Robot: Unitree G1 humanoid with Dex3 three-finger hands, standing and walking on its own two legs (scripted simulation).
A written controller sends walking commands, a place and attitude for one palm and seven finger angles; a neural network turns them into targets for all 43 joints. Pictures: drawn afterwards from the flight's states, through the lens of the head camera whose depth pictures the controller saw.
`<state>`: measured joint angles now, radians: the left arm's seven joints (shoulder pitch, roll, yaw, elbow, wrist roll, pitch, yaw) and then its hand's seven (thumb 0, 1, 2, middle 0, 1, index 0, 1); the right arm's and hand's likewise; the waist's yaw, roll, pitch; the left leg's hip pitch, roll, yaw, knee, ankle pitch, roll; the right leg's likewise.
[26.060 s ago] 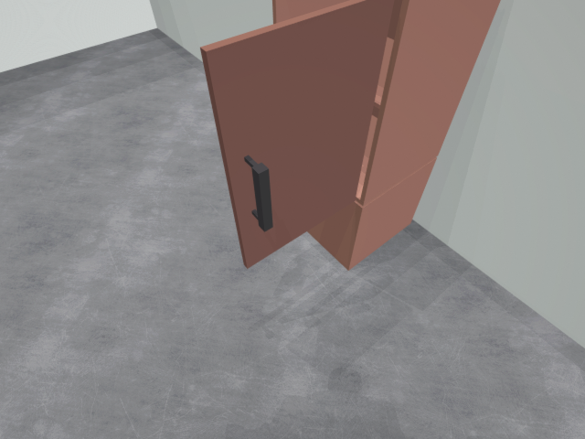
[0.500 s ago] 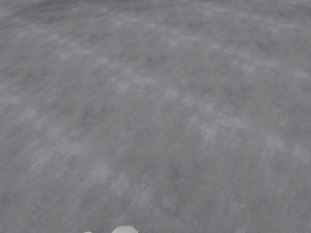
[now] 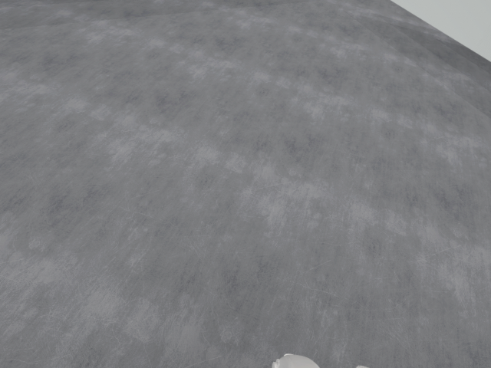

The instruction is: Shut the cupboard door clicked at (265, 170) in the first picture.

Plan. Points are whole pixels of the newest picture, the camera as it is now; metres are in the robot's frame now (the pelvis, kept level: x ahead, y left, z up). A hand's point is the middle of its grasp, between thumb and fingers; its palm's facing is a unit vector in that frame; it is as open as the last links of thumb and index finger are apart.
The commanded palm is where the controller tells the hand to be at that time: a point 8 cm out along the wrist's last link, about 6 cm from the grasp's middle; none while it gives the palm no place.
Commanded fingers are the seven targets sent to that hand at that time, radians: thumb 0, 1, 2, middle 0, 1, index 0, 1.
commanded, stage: turn to face it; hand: left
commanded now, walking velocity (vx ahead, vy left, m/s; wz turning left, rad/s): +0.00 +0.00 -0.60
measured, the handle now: out of the picture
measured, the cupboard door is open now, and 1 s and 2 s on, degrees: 67 67 67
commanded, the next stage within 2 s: none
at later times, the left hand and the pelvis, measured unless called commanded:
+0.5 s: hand (193, 338) +0.19 +0.11 -0.16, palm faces -0.32 -0.92 -0.25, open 7.4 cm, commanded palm none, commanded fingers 0.00 0.90 0.90 -0.20 -0.30 -0.20 -0.30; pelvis +0.02 -0.04 -0.01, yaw -18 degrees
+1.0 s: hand (194, 295) +0.27 +0.12 -0.17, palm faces -0.53 -0.82 -0.21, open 7.4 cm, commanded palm none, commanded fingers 0.00 0.90 0.90 -0.20 -0.30 -0.20 -0.30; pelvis +0.07 -0.01 +0.00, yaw -36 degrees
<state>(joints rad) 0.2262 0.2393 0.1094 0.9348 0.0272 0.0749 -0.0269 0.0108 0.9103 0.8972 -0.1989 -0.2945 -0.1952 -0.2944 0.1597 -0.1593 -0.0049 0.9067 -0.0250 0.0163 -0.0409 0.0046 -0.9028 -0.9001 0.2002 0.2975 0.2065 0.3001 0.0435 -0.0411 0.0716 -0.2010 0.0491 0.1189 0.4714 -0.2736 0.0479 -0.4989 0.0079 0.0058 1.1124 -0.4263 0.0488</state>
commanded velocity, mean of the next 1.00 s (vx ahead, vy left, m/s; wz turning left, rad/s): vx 0.00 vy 0.00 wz -0.60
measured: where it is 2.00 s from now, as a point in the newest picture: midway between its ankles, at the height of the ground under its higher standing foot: outside the picture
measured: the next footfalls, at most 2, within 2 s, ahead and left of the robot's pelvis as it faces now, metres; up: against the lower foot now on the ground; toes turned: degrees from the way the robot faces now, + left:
right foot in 0.32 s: +0.01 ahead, -0.16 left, +0.00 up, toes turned -18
left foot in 0.72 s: +0.15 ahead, +0.07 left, +0.00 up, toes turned -23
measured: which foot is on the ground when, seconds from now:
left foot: down 0.00-0.32, up 0.34-0.70, down 0.72-1.00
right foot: up 0.00-0.30, down 0.32-0.72, up 0.74-1.00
